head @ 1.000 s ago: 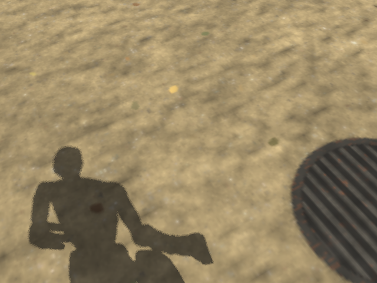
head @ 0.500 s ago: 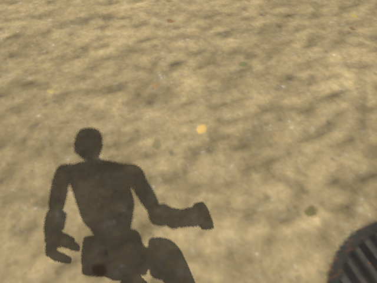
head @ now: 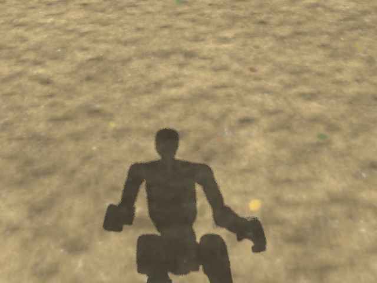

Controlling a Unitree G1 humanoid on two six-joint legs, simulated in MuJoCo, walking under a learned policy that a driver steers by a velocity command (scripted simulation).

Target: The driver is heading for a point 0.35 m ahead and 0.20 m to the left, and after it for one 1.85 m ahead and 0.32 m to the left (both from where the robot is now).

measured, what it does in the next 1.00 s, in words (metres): walks ahead, turning left: left foot, then right foot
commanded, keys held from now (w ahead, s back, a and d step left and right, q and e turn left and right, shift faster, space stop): w+q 0.34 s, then q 0.58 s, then e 0.08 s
